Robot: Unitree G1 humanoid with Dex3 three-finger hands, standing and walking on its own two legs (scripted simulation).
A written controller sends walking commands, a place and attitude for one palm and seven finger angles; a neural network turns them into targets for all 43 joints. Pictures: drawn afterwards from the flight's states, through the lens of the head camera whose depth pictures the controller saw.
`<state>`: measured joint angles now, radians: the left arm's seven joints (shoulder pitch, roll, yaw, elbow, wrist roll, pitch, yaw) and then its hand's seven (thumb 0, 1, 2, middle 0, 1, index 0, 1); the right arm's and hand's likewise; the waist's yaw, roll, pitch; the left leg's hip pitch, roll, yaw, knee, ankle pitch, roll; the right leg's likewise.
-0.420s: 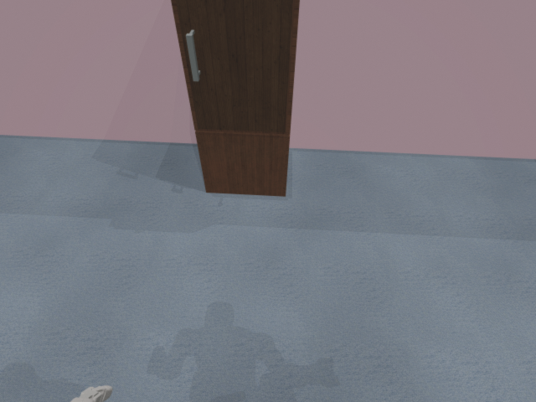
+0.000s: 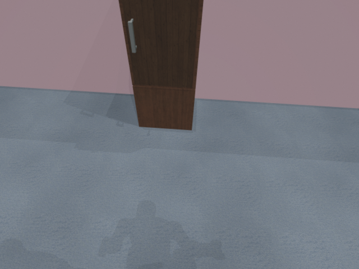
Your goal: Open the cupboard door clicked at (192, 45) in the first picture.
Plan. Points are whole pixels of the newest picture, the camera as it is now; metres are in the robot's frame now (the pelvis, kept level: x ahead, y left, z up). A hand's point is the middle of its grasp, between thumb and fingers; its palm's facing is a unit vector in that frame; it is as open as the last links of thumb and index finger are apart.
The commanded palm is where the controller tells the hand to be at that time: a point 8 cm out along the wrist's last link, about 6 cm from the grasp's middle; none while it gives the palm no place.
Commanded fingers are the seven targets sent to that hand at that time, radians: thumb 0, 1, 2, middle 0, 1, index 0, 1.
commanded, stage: stand and wait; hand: left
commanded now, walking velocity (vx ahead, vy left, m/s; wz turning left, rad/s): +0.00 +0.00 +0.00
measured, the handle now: (133, 36) +1.22 +0.33 -0.02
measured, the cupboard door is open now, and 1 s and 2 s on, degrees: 0 0 0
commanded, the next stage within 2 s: look at it before walking up in 0.40 s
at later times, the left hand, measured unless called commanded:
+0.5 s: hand out of the picture +0.07 +0.25 -0.15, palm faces -0.02 -0.95 -0.32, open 7.3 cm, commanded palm none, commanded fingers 0.00 0.90 0.90 -0.20 -0.30 -0.20 -0.30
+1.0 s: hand out of the picture +0.07 +0.24 -0.15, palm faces -0.03 -0.94 -0.33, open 7.3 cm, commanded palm none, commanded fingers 0.00 0.90 0.90 -0.20 -0.30 -0.20 -0.30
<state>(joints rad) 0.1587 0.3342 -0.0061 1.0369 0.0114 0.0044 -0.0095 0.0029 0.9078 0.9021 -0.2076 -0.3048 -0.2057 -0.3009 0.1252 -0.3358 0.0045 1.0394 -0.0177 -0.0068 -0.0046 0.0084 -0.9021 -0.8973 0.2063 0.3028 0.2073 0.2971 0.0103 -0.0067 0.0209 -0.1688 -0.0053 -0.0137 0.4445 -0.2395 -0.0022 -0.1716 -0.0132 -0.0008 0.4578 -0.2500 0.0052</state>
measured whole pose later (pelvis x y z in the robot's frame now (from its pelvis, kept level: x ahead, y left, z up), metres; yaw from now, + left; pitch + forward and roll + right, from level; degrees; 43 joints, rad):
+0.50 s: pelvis -0.01 +0.00 +0.00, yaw +0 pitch -2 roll +0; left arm 0.15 0.34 -0.01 1.08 0.01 0.00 -0.01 0.00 0.91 0.90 -0.21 -0.30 -0.20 -0.30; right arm 0.14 -0.34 0.01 1.11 -0.01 -0.01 0.00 0.01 -0.90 -0.90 0.21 0.30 0.21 0.30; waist 0.00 -0.01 0.02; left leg -0.15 0.00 -0.01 0.40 -0.21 0.00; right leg -0.16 -0.01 0.00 0.41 -0.21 0.01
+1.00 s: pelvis +0.00 +0.00 +0.00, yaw -1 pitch -2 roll +0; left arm 0.15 0.34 -0.01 1.09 0.01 0.00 -0.01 0.00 0.91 0.90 -0.21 -0.30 -0.20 -0.30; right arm 0.12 -0.34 0.01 1.11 -0.01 -0.01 0.00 0.01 -0.90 -0.90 0.21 0.30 0.21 0.30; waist 0.01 0.00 0.03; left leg -0.14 0.00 -0.01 0.37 -0.20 -0.01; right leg -0.15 -0.01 0.01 0.39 -0.21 0.00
